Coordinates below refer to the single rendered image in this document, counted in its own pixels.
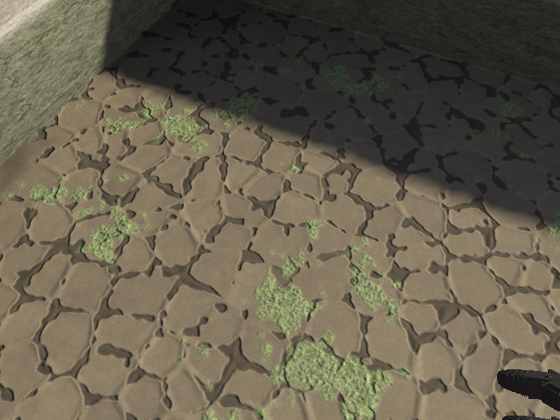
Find right robot hand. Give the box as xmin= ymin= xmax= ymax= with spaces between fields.
xmin=497 ymin=369 xmax=560 ymax=420

